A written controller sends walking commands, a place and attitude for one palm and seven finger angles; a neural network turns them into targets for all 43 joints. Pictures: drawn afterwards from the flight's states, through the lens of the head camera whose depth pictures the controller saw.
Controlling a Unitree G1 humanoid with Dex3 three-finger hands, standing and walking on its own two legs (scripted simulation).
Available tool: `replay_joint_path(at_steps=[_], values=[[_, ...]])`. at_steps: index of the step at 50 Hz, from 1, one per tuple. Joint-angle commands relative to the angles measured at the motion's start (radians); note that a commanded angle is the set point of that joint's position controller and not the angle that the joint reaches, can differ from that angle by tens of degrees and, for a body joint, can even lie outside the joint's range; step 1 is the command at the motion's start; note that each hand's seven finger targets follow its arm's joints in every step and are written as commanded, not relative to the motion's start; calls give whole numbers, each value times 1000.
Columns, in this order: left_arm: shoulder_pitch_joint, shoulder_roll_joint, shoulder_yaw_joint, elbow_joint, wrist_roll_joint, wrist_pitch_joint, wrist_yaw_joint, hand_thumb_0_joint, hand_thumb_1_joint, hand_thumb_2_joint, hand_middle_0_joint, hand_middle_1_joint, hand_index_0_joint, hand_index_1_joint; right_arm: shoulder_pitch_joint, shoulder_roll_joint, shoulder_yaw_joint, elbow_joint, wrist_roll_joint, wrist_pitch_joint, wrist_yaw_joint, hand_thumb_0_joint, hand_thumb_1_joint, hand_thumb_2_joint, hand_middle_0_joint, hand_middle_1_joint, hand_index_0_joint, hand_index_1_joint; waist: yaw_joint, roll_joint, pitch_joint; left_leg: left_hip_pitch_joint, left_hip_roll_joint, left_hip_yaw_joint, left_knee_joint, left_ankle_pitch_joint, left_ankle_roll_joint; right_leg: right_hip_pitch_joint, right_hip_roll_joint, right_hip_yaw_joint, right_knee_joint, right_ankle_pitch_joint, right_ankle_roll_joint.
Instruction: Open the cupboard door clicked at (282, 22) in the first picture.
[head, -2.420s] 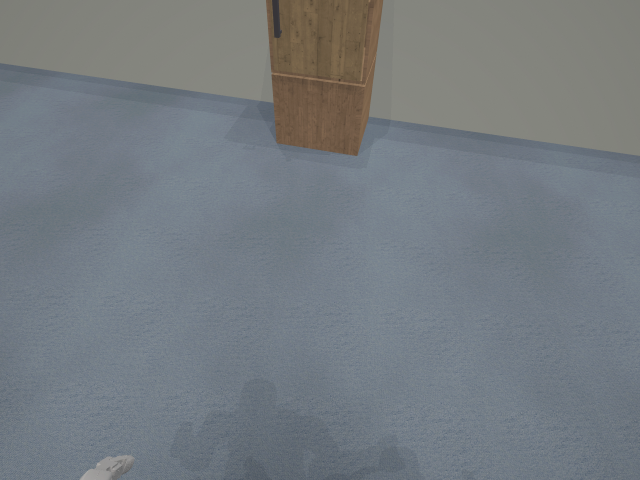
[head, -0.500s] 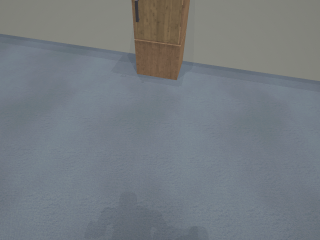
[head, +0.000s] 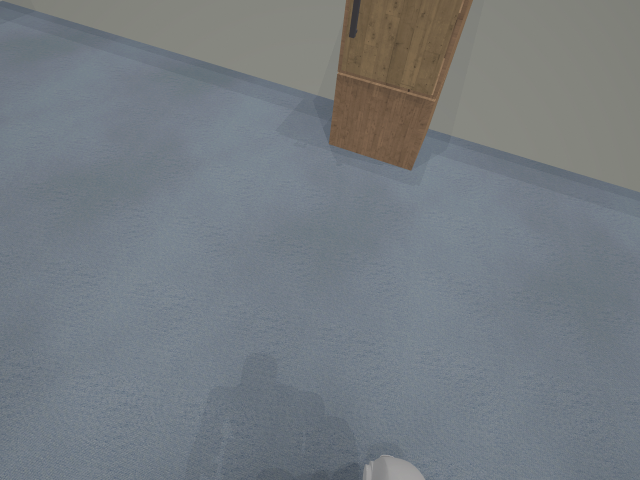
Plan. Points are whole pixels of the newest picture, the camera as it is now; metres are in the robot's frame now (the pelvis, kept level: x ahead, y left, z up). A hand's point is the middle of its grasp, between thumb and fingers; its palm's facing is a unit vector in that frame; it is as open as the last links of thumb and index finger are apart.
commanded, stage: walk to a spot facing it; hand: left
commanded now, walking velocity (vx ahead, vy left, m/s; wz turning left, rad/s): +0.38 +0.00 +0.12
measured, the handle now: (356, 13) +1.71 -0.09 -0.11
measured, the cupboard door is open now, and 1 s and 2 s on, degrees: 0 0 0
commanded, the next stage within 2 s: turn to face it in 1.70 s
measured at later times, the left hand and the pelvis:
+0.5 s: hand (230, 393) +0.27 +0.14 -0.18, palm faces +0.14 -0.97 -0.21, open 7.2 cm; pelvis +0.25 -0.05 -0.01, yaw +6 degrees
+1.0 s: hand (212, 312) +0.42 +0.21 -0.19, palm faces +0.20 -0.97 -0.13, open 7.4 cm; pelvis +0.47 +0.04 +0.00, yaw +7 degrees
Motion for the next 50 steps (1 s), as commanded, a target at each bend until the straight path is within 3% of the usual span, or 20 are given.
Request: replay_joint_path(at_steps=[1,8,10,12,13,14,15,17,19,22,28,34,36,38,39,40,41,44,47,50], values=[[-97,24,17,-93,-2,-24,1,0,900,900,-200,-300,-200,-300,119,-156,-38,7,7,-17,-25,0,-900,-900,200,300,200,300,-16,131,86,98,256,-169,-135,470,65,-189,-21,-15,-51,76,13],[-261,0,15,-151,-15,-40,-2,0,900,900,-200,-300,-200,-300,147,-154,-40,32,-6,-13,-31,0,-900,-900,200,300,200,300,-48,173,135,88,250,-132,-99,657,61,-25,31,-66,-411,104,-33],[-198,19,22,-139,-12,-46,3,0,900,900,-200,-300,-200,-300,130,-174,-47,30,-5,-12,-33,0,-900,-900,200,300,200,300,-12,174,101,99,265,-123,0,876,59,89,67,-75,-450,64,-64],[-2,51,36,-87,-5,-59,10,0,900,900,-200,-300,-200,-300,92,-200,-56,21,-2,-10,-33,0,-900,-900,200,300,200,300,78,143,-5,81,248,-106,227,961,27,322,97,-78,-531,87,-88],[155,99,53,-48,2,-71,15,0,900,900,-200,-300,-200,-300,77,-196,-57,6,2,-11,-27,0,-900,-900,200,300,200,300,146,84,-95,-89,219,-99,456,792,0,600,35,4,-564,139,-120],[286,198,78,-17,12,-77,30,0,900,900,-200,-300,-200,-300,128,-147,-50,-20,14,-16,-12,0,-900,-900,200,300,200,300,170,-148,-251,-348,56,-31,802,235,-32,864,-245,371,-630,171,-214],[302,248,84,3,-9,-72,31,0,900,900,-200,-300,-200,-300,122,-129,-46,-35,15,-14,-13,0,-900,-900,200,300,200,300,127,-175,-270,-481,-4,-73,1086,-246,-35,840,-411,656,-772,161,-290],[101,142,63,-42,-14,-71,29,0,900,900,-200,-300,-200,-300,-19,-122,-59,-53,3,-4,3,0,-900,-900,200,300,200,300,96,-53,-9,-524,123,-88,1105,-87,-23,510,-328,492,-889,-128,-241],[23,47,33,-49,-10,-78,33,0,900,900,-200,-300,-200,-300,-50,-83,-53,-56,-9,22,6,0,-900,-900,200,300,200,300,21,40,80,-466,176,-94,1028,-16,-32,279,-269,288,-904,-65,-190],[41,20,18,-36,-6,-86,30,0,900,900,-200,-300,-200,-300,-20,-64,-49,-51,-17,58,14,0,-900,-900,200,300,200,300,-23,-33,75,-456,182,-57,933,47,-66,210,-192,107,-933,21,-150],[133,50,19,-1,-8,-98,28,0,900,900,-200,-300,-200,-300,-216,-90,-51,-135,-17,58,40,0,-900,-900,200,300,200,300,9,-28,64,-565,204,10,647,153,-106,373,-156,31,-940,194,-168],[252,77,18,51,-4,-90,36,0,900,900,-200,-300,-200,-300,-412,-93,-37,-194,-10,31,52,0,-900,-900,200,300,200,300,77,-18,61,-516,159,81,354,105,-77,587,-193,4,-848,497,-163],[250,92,20,53,-5,-86,36,0,900,900,-200,-300,-200,-300,-372,-110,-40,-183,-11,24,46,0,-900,-900,200,300,200,300,50,-57,36,-416,112,118,294,53,-52,611,-190,-23,-757,659,-155],[225,99,20,51,-12,-83,38,0,900,900,-200,-300,-200,-300,-165,-160,-56,-119,-17,16,29,0,-900,-900,200,300,200,300,-52,-29,-74,-93,69,135,180,132,-22,521,-145,-86,-483,737,-112],[233,64,19,38,-18,-82,33,0,900,900,-200,-300,-200,-300,-19,-256,-80,-85,-25,10,20,0,-900,-900,200,300,200,300,-107,126,-183,184,225,-58,157,209,29,313,-72,-125,-241,449,-64],[247,16,6,6,-28,-86,22,0,900,900,-200,-300,-200,-300,85,-359,-103,-63,-23,9,10,0,-900,-900,200,300,200,300,-117,340,-268,394,501,-435,77,371,154,27,66,-123,84,-262,-27],[177,54,13,-17,-20,-84,30,0,900,900,-200,-300,-200,-300,76,-349,-98,-56,-6,19,4,0,-900,-900,200,300,200,300,-116,222,-236,352,533,-452,16,363,192,-44,39,-9,210,-315,-46],[89,22,22,-3,-11,-67,16,0,900,900,-200,-300,-200,-300,-124,-211,-66,-97,-6,-2,-2,0,-900,-900,200,300,200,300,-30,51,2,-11,435,-229,-72,293,97,-37,-66,44,196,-116,-29],[150,-37,24,10,2,-31,13,0,900,900,-200,-300,-200,-300,-142,-158,-49,-87,-5,-15,-6,0,-900,-900,200,300,200,300,28,138,26,-134,345,-79,-123,264,57,42,-66,31,93,-36,-13],[111,-37,31,-17,7,-13,7,0,900,900,-200,-300,-200,-300,-124,-147,-56,-95,-4,-20,-8,0,-900,-900,200,300,200,300,36,146,46,-131,326,-43,-176,221,68,-8,-75,21,12,55,4]])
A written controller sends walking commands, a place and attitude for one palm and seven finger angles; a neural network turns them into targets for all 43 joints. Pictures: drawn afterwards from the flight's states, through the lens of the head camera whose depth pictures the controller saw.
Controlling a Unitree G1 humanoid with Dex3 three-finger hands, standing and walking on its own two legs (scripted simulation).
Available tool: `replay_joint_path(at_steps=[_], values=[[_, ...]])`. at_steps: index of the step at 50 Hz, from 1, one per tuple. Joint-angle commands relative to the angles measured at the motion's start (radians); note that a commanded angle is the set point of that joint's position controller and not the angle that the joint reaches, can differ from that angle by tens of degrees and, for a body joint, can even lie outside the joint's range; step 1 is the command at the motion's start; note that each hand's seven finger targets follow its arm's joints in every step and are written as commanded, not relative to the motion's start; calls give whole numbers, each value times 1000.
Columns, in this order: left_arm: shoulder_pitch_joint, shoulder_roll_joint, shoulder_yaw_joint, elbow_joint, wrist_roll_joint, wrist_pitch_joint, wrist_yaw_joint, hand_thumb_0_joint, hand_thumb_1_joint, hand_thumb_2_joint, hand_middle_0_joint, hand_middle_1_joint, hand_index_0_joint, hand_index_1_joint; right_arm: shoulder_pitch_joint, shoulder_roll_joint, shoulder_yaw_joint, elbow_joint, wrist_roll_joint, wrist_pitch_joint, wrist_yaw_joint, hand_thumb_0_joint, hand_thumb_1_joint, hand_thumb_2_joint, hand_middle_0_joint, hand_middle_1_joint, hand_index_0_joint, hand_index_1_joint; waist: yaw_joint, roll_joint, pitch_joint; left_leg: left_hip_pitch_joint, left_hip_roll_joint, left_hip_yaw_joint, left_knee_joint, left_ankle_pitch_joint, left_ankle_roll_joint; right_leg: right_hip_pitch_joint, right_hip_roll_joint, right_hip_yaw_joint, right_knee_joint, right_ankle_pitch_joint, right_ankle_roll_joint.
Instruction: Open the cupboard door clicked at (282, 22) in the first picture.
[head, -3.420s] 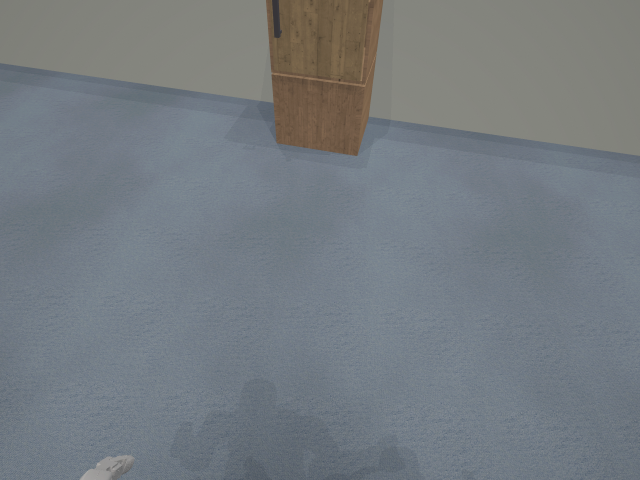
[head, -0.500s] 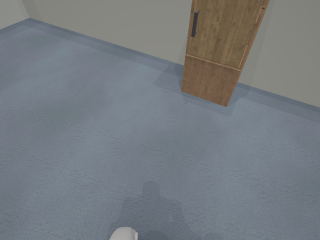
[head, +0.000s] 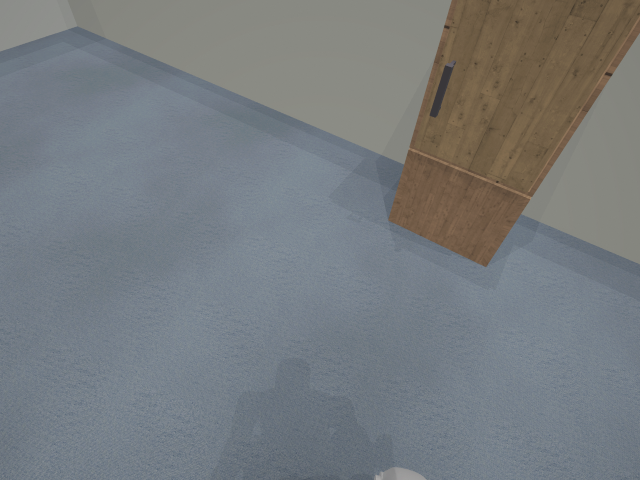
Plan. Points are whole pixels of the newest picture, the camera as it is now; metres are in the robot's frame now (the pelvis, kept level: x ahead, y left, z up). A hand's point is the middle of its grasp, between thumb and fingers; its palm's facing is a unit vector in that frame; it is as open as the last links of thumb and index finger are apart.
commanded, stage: walk to a spot facing it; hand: left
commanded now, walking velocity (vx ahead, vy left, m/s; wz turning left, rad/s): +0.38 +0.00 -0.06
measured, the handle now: (443, 89) +1.22 -0.29 -0.10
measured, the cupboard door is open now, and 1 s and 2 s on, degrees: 0 0 0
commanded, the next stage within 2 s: turn to face it in 0.70 s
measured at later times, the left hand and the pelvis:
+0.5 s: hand (268, 374) +0.30 +0.10 -0.16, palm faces +0.02 -0.98 -0.21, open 7.3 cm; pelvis +0.21 -0.08 -0.01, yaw +0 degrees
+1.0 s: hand (248, 395) +0.28 +0.14 -0.19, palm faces +0.25 -0.96 -0.13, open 7.4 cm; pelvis +0.38 +0.00 -0.01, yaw +7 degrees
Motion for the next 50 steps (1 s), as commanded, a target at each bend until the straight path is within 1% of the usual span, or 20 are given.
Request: replay_joint_path(at_steps=[1,9,12,14,16,17,18,19,22,25,29,38,41,42,43,44,45,46,47,50], values=[[27,12,15,-68,8,6,-9,0,900,900,-200,-300,-200,-300,161,-86,3,29,-3,8,0,0,-900,-900,200,300,200,300,-10,141,41,17,265,-185,-300,175,71,-97,-44,24,-74,130,21],[-260,45,12,-172,-1,-1,-22,0,900,900,-200,-300,-200,-300,290,-118,-3,79,-14,16,0,0,-900,-900,200,300,200,300,-78,143,106,179,276,-159,-268,303,74,-141,-13,-29,-424,146,7],[-292,49,12,-189,-3,-8,-23,0,900,900,-200,-300,-200,-300,303,-133,-4,91,-20,22,1,0,-900,-900,200,300,200,300,-79,156,108,194,292,-138,-229,341,67,-74,16,-47,-509,119,-18],[-241,70,17,-180,-3,-17,-22,0,900,900,-200,-300,-200,-300,297,-146,-5,98,-21,25,1,0,-900,-900,200,300,200,300,-46,129,68,185,295,-128,-131,476,57,62,55,-69,-569,73,-43],[23,122,35,-96,5,-36,-17,0,900,900,-200,-300,-200,-300,263,-151,-4,97,-11,24,4,0,-900,-900,200,300,200,300,74,53,-71,88,224,-63,182,547,6,423,88,-74,-661,142,-70],[170,215,59,-53,12,-50,-5,0,900,900,-200,-300,-200,-300,279,-112,2,81,1,23,15,0,-900,-900,200,300,200,300,125,-120,-198,-135,140,-15,474,263,-36,682,-121,160,-706,112,-128],[244,313,75,-37,-4,-50,3,0,900,900,-200,-300,-200,-300,314,-70,13,51,4,22,15,0,-900,-900,200,300,200,300,100,-292,-291,-363,5,-65,770,-314,-73,820,-350,547,-834,199,-223],[197,293,74,-50,-19,-40,11,0,900,900,-200,-300,-200,-300,232,-109,4,33,6,33,9,0,-900,-900,200,300,200,300,105,-140,-216,-409,49,-182,886,-310,-51,729,-365,540,-891,162,-247],[-4,153,31,-91,-17,-52,11,0,900,900,-200,-300,-200,-300,177,-55,0,55,-6,48,18,0,-900,-900,200,300,200,300,9,-9,-33,-382,149,-206,863,-71,-59,377,-253,268,-950,75,-155],[-23,89,10,-76,-9,-66,13,0,900,900,-200,-300,-200,-300,252,-11,2,85,-15,83,26,0,-900,-900,200,300,200,300,-53,-52,10,-332,148,-181,779,14,-81,250,-178,75,-998,114,-110],[19,81,7,-57,-6,-78,17,0,900,900,-200,-300,-200,-300,187,-13,-6,49,-15,98,37,0,-900,-900,200,300,200,300,-58,-46,32,-413,156,-168,674,84,-103,291,-174,3,-1029,163,-120],[138,129,10,-31,-1,-67,26,0,900,900,-200,-300,-200,-300,-125,-37,11,-85,-12,90,71,0,-900,-900,200,300,200,300,18,-59,90,-436,126,-66,317,63,-87,474,-214,-120,-942,451,-106],[141,149,13,-29,1,-60,31,0,900,900,-200,-300,-200,-300,-65,-45,12,-80,-14,78,60,0,-900,-900,200,300,200,300,-10,-51,20,-272,74,-34,204,2,-54,519,-226,-135,-777,727,-103],[139,148,7,-22,-3,-59,33,0,900,900,-200,-300,-200,-300,26,-56,10,-48,-17,73,50,0,-900,-900,200,300,200,300,-50,-39,-30,-132,40,-25,136,58,-44,494,-196,-154,-657,798,-86],[139,136,0,-22,-10,-55,34,0,900,900,-200,-300,-200,-300,156,-95,2,-8,-23,67,39,0,-900,-900,200,300,200,300,-103,11,-125,101,52,-32,46,244,-34,407,-146,-176,-482,718,-49],[192,84,-12,-29,-26,-49,32,0,900,900,-200,-300,-200,-300,251,-208,-17,7,-28,61,25,0,-900,-900,200,300,200,300,-114,254,-264,396,283,-278,69,588,30,166,-16,-189,-253,244,6],[187,56,-26,-47,-31,-46,33,0,900,900,-200,-300,-200,-300,319,-272,-23,22,-7,60,9,0,-900,-900,200,300,200,300,-133,361,-358,484,486,-461,26,993,143,49,68,-99,1,-356,21],[152,85,-13,-51,-27,-34,45,0,900,900,-200,-300,-200,-300,258,-258,-15,17,0,68,5,0,-900,-900,200,300,200,300,-111,220,-307,378,501,-355,5,944,164,58,35,0,86,-353,-8],[121,56,-15,-42,-25,-26,46,0,900,900,-200,-300,-200,-300,172,-216,-4,0,-4,57,-2,0,-900,-900,200,300,200,300,-87,158,-221,247,471,-297,-37,817,132,39,15,23,91,-284,-2],[103,26,-2,-25,-12,14,28,0,900,900,-200,-300,-200,-300,19,-136,20,-34,-7,54,-5,0,-900,-900,200,300,200,300,-25,127,-8,-54,384,-138,-141,543,41,74,-18,50,40,-130,22]])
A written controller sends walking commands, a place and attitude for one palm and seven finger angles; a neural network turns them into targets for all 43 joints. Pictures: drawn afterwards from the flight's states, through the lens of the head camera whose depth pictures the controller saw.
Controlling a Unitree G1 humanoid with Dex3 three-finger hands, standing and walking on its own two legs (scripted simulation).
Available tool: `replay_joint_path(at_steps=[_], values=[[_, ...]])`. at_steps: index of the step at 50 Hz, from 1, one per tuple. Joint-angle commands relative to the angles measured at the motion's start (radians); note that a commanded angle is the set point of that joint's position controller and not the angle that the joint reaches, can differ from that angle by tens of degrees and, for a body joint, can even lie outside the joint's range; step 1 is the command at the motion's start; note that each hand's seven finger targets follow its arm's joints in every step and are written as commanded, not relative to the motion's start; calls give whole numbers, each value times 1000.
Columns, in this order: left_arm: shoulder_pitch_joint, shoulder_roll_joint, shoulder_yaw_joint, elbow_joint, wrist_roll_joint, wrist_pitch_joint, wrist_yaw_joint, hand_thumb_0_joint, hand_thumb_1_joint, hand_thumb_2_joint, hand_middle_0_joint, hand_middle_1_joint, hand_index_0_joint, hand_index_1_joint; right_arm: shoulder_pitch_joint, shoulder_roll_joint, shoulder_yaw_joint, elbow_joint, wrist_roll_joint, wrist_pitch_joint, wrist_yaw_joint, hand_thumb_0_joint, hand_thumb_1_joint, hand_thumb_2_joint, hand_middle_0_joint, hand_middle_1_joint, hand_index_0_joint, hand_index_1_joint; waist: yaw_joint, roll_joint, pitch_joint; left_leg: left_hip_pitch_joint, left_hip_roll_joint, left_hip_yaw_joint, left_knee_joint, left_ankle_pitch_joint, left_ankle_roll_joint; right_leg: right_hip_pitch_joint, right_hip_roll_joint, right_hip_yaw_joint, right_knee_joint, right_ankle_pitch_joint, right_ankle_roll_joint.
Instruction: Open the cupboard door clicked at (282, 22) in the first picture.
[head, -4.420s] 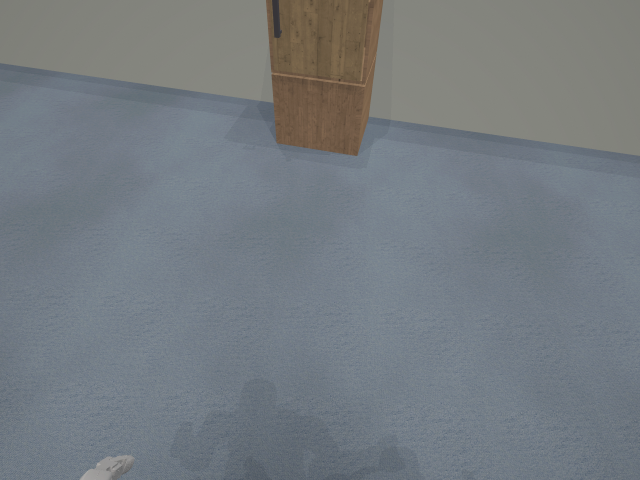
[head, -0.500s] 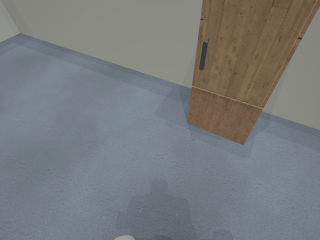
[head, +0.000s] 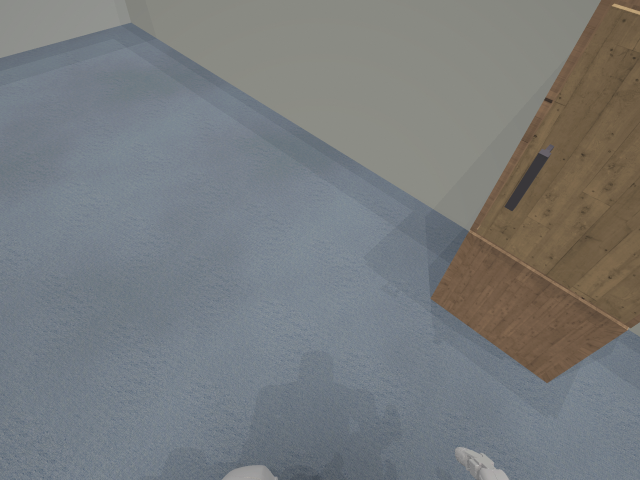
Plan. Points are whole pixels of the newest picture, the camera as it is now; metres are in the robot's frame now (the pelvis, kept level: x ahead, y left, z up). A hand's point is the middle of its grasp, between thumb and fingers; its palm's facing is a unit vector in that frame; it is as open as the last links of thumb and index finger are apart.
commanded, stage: turn to face it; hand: left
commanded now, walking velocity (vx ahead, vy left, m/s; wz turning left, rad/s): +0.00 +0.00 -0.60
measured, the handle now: (529, 178) +0.80 -0.38 -0.09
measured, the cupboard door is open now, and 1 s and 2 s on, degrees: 0 0 0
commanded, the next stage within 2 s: take the last steps up to it in 1.02 s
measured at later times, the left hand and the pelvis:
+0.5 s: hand (235, 460) +0.16 +0.13 -0.14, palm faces -0.24 -0.92 -0.31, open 7.4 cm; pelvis +0.01 -0.04 +0.00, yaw -17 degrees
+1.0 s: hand (241, 454) +0.17 +0.13 -0.17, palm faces -0.46 -0.87 -0.19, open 7.4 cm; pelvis +0.00 -0.01 +0.01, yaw -32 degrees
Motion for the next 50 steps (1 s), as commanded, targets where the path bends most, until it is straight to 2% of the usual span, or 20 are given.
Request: replay_joint_path(at_steps=[1,4,7,15,18,20,21,22,23,26,29,33,38,41,44,45,46,47,48,50], values=[[40,41,36,-64,9,18,-3,0,900,900,-200,-300,-200,-300,126,-129,-23,3,5,4,-26,0,-900,-900,200,300,200,300,-62,130,-40,64,296,-126,-336,500,31,-110,-33,77,77,131,18],[49,52,59,-87,12,51,-8,0,900,900,-200,-300,-200,-300,101,-131,-32,-11,8,18,-28,0,-900,-900,200,300,200,300,-48,175,-71,56,289,-81,-370,278,35,-130,-19,60,69,179,25],[-17,53,80,-145,18,67,-16,0,900,900,-200,-300,-200,-300,99,-124,-53,-38,0,29,-30,0,-900,-900,200,300,200,300,-59,138,-50,73,316,-79,-401,102,53,-206,-28,57,27,202,35],[-157,79,87,-262,18,63,-34,0,900,900,-200,-300,-200,-300,112,-184,-83,-53,-8,46,-19,0,-900,-900,200,300,200,300,-96,173,-93,209,371,-33,-332,91,54,-158,-17,9,-291,132,27],[-166,88,84,-285,19,52,-32,0,900,900,-200,-300,-200,-300,121,-208,-93,-55,-9,56,-10,0,-900,-900,200,300,200,300,-96,169,-111,201,375,-4,-252,113,27,-82,11,-17,-403,143,9],[-102,120,87,-278,19,39,-28,0,900,900,-200,-300,-200,-300,111,-207,-93,-67,-5,63,-3,0,-900,-900,200,300,200,300,-53,106,-144,138,325,61,-91,96,-41,64,33,-27,-588,303,-11],[-72,202,98,-275,27,23,-20,0,900,900,-200,-300,-200,-300,124,-163,-85,-87,1,69,2,0,-900,-900,200,300,200,300,-32,-115,-145,4,231,106,125,-62,-109,159,-89,171,-748,447,-66],[-50,320,116,-271,28,14,-7,0,900,900,-200,-300,-200,-300,87,-97,-63,-143,2,72,7,0,-900,-900,200,300,200,300,-9,-359,-123,-261,83,50,361,-406,-157,223,-306,500,-811,760,-178],[-15,332,115,-269,13,21,2,0,900,900,-200,-300,-200,-300,56,-127,-62,-157,6,84,-3,0,-900,-900,200,300,200,300,12,-250,-144,-259,68,-93,487,-399,-151,193,-326,477,-805,825,-248],[-170,253,98,-299,10,19,7,0,900,900,-200,-300,-200,-300,73,-142,-67,-125,3,92,-8,0,-900,-900,200,300,200,300,-59,-135,-126,-281,74,-179,568,-199,-164,173,-191,354,-778,715,-205],[-232,241,91,-319,8,15,-2,0,900,900,-200,-300,-200,-300,150,-147,-68,-92,0,97,-8,0,-900,-900,200,300,200,300,-98,-92,-154,-211,53,-179,514,-96,-181,146,-123,277,-792,618,-166],[-177,253,92,-293,9,19,-10,0,900,900,-200,-300,-200,-300,108,-150,-64,-105,-1,94,-15,0,-900,-900,200,300,200,300,-59,-72,-135,-201,24,-183,397,-138,-185,170,-129,361,-810,543,-195],[-164,263,98,-278,14,25,-13,0,900,900,-200,-300,-200,-300,83,-148,-57,-117,6,87,-22,0,-900,-900,200,300,200,300,-43,-94,-139,-146,-5,-193,257,-188,-170,185,-127,446,-810,544,-223],[-192,269,101,-284,19,31,-11,0,900,900,-200,-300,-200,-300,113,-144,-52,-116,14,80,-27,0,-900,-900,200,300,200,300,-54,-105,-157,-56,-23,-199,143,-212,-149,152,-127,484,-803,546,-227],[-245,257,98,-286,13,39,-12,0,900,900,-200,-300,-200,-300,203,-137,-49,-84,18,70,-33,0,-900,-900,200,300,200,300,-99,-93,-169,115,-44,-187,-94,-85,-129,71,-77,470,-758,506,-172],[-258,243,93,-292,6,42,-14,0,900,900,-200,-300,-200,-300,245,-145,-49,-71,18,62,-37,0,-900,-900,200,300,200,300,-119,-78,-169,230,-34,-183,-207,-8,-118,-8,-34,439,-725,441,-132],[-254,199,84,-306,-2,46,-18,0,900,900,-200,-300,-200,-300,268,-194,-55,-70,13,53,-41,0,-900,-900,200,300,200,300,-130,71,-172,315,82,-309,-320,-44,-76,-123,54,357,-628,295,-81],[-249,152,75,-320,-6,49,-28,0,900,900,-200,-300,-200,-300,225,-279,-68,-96,1,56,-40,0,-900,-900,200,300,200,300,-116,327,-104,285,301,-552,-419,-62,1,-273,172,202,-424,74,-23],[-267,181,83,-318,9,53,-27,0,900,900,-200,-300,-200,-300,180,-283,-65,-119,-3,64,-39,0,-900,-900,200,300,200,300,-111,292,-51,139,373,-567,-430,-36,64,-240,139,174,-246,5,-4],[-225,202,97,-275,25,65,-34,0,900,900,-200,-300,-200,-300,93,-203,-42,-125,-4,55,-45,0,-900,-900,200,300,200,300,-65,203,-32,77,270,-424,-414,60,52,-205,116,187,-59,97,13]])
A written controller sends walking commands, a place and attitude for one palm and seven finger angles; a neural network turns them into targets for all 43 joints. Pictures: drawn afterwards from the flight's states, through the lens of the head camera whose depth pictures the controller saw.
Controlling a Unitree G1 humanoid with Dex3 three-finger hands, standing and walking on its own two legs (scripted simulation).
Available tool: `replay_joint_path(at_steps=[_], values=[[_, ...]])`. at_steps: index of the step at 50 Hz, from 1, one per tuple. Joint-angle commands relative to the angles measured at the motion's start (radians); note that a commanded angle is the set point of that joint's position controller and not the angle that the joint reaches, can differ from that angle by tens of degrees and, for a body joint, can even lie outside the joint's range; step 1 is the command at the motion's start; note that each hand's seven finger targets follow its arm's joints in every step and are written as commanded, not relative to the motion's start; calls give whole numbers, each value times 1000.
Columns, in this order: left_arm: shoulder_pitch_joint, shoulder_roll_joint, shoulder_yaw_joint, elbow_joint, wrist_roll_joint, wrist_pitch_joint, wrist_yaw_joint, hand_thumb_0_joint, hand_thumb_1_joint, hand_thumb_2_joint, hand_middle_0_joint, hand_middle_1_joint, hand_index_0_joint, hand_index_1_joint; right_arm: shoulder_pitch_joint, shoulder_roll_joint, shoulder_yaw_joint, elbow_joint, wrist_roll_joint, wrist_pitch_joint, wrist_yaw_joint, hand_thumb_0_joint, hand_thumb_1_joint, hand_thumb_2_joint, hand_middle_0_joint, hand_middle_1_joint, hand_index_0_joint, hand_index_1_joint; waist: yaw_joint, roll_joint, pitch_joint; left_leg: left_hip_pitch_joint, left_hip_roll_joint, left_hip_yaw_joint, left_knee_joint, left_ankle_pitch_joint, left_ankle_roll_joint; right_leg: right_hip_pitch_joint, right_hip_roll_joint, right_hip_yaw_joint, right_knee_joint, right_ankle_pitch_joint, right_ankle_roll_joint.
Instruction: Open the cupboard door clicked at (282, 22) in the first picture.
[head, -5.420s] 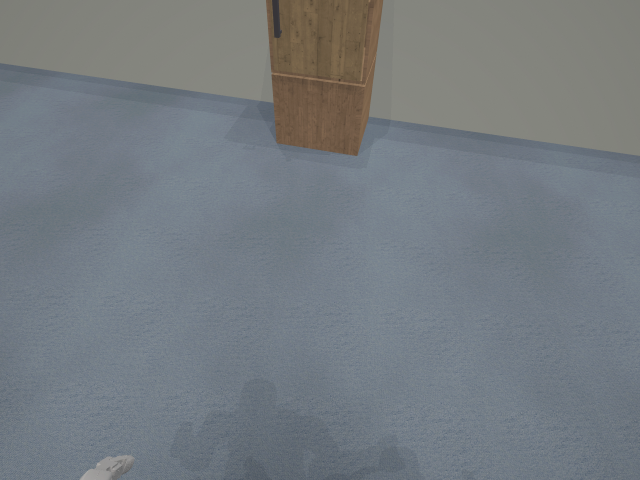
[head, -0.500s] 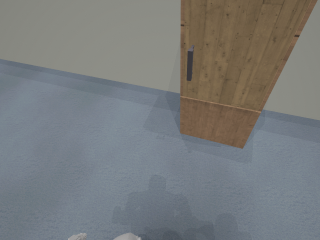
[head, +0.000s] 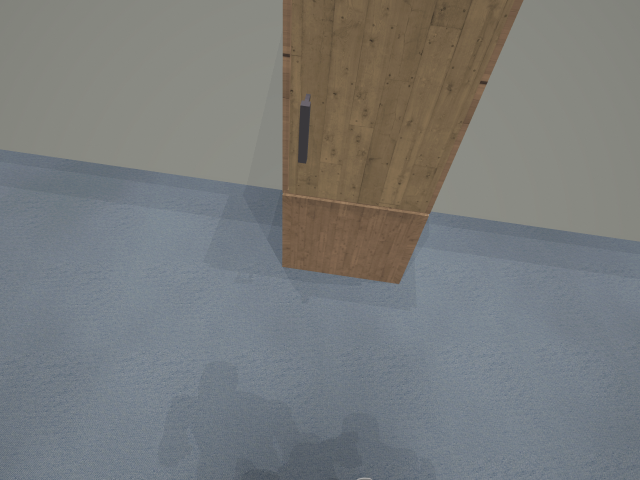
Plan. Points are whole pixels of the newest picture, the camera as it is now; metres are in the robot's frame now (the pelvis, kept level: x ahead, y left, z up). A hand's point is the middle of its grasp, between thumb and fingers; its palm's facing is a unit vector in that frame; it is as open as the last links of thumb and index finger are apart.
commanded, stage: turn to face it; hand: left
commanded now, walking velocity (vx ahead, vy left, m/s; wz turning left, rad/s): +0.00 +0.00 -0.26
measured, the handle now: (305, 129) +0.88 +0.09 -0.10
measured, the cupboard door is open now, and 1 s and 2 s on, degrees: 0 0 0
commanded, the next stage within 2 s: take the last steps up to it in 0.02 s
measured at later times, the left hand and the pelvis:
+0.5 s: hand out of the picture +0.12 +0.13 -0.15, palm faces -0.08 -0.97 -0.22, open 7.3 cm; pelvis +0.03 -0.04 +0.00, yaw -6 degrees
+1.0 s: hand out of the picture +0.15 +0.15 -0.18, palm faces -0.02 -0.99 -0.16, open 7.4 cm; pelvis +0.20 -0.02 -0.01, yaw -7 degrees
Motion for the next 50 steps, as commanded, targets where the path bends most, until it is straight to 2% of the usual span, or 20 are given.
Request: replay_joint_path(at_steps=[1,4,7,10,14,17,18,19,20,21,24,26,38,40,42,43,44,45,48,50], values=[[18,95,39,-65,15,-19,-7,0,900,900,-200,-300,-200,-300,-32,-170,-29,-68,-7,-18,-25,0,-900,-900,200,300,200,300,13,185,6,7,284,-201,-302,218,104,-110,-62,-4,408,-32,38],[21,59,22,-47,8,-25,-8,0,900,900,-200,-300,-200,-300,28,-152,-28,-38,-2,-28,-26,0,-900,-900,200,300,200,300,-5,179,-26,147,233,-82,-233,495,94,-142,-80,-46,392,4,57],[-23,35,6,-54,4,-29,-4,0,900,900,-200,-300,-200,-300,132,-156,-32,8,-7,-33,-23,0,-900,-900,200,300,200,300,-46,205,-68,236,258,-96,-192,638,114,-105,-97,-74,261,-38,63],[-78,25,-6,-58,7,-33,-12,0,900,900,-200,-300,-200,-300,198,-171,-42,44,-13,-35,-17,0,-900,-900,200,300,200,300,-83,213,-52,240,299,-145,-241,393,132,-81,-108,-109,163,-81,49],[-101,12,-15,-46,10,-51,-25,0,900,900,-200,-300,-200,-300,203,-189,-52,74,-18,-36,-8,0,-900,-900,200,300,200,300,-89,230,-22,182,305,-171,-273,124,126,6,-103,-151,-8,-109,24],[2,0,-14,5,7,-71,-23,0,900,900,-200,-300,-200,-300,181,-177,-46,96,-14,-37,-3,0,-900,-900,200,300,200,300,-31,184,-41,89,258,-116,-188,65,77,217,-79,-191,-259,48,3],[70,20,-9,36,7,-82,-17,0,900,900,-200,-300,-200,-300,175,-155,-41,101,-7,-40,1,0,-900,-900,200,300,200,300,0,122,-71,19,214,-67,-102,39,41,359,-102,-158,-360,118,-13],[160,91,3,73,11,-98,-4,0,900,900,-200,-300,-200,-300,166,-96,-28,94,7,-48,9,0,-900,-900,200,300,200,300,40,-38,-108,-185,146,39,88,-32,-6,584,-264,16,-429,74,-66],[265,182,20,104,9,-102,9,0,900,900,-200,-300,-200,-300,66,-54,-9,41,3,-52,13,0,-900,-900,200,300,200,300,99,-273,-56,-434,40,108,314,-302,-52,646,-459,303,-487,156,-172],[293,173,13,113,1,-100,19,0,900,900,-200,-300,-200,-300,10,-105,-21,23,-8,-45,14,0,-900,-900,200,300,200,300,105,-132,-16,-472,71,0,428,-304,-43,555,-504,312,-502,126,-226],[174,74,-5,101,2,-114,27,0,900,900,-200,-300,-200,-300,43,-91,-35,79,-12,-36,28,0,-900,-900,200,300,200,300,28,-80,128,-461,125,-26,528,-99,-47,381,-413,172,-548,59,-191],[161,39,-18,98,3,-130,26,0,900,900,-200,-300,-200,-300,84,-63,-32,102,-14,-33,33,0,-900,-900,200,300,200,300,-7,-45,121,-417,117,-4,513,-16,-66,344,-363,61,-539,233,-161],[293,56,-24,179,10,-152,38,0,900,900,-200,-300,-200,-300,-100,-29,-20,37,2,-49,58,0,-900,-900,200,300,200,300,19,-82,107,-340,70,69,181,104,-36,452,-341,-55,-453,668,-136],[280,75,-19,182,12,-150,38,0,900,900,-200,-300,-200,-300,-29,-41,-25,54,1,-56,50,0,-900,-900,200,300,200,300,-22,-74,74,-182,26,93,115,71,-5,414,-341,-77,-341,808,-130],[262,68,-19,179,3,-148,35,0,900,900,-200,-300,-200,-300,223,-97,-40,132,-11,-67,32,0,-900,-900,200,300,200,300,-128,-13,-70,168,-4,88,-10,183,22,309,-270,-141,-10,795,-82],[314,21,-21,166,-8,-145,27,0,900,900,-200,-300,-200,-300,346,-202,-62,159,-25,-75,18,0,-900,-900,200,300,200,300,-155,196,-207,405,223,-191,-45,255,97,109,-156,-199,258,416,-35],[302,-17,-34,131,-16,-144,19,0,900,900,-200,-300,-200,-300,406,-273,-75,170,-12,-69,11,0,-900,-900,200,300,200,300,-146,358,-257,466,410,-489,-175,299,191,-58,-62,-153,538,-183,-27],[251,-1,-25,113,-12,-138,23,0,900,900,-200,-300,-200,-300,334,-254,-71,155,-1,-61,8,0,-900,-900,200,300,200,300,-124,242,-185,363,437,-501,-252,167,223,-116,-110,-76,635,-202,-48],[184,-36,-21,123,8,-123,6,0,900,900,-200,-300,-200,-300,135,-101,-31,104,-1,-82,5,0,-900,-900,200,300,200,300,-47,102,37,10,322,-266,-340,51,138,-105,-204,-67,575,18,-29],[238,-64,-24,134,15,-103,4,0,900,900,-200,-300,-200,-300,110,-69,-19,110,1,-93,3,0,-900,-900,200,300,200,300,-1,134,29,-76,273,-160,-356,122,120,-30,-210,-82,487,41,-16]])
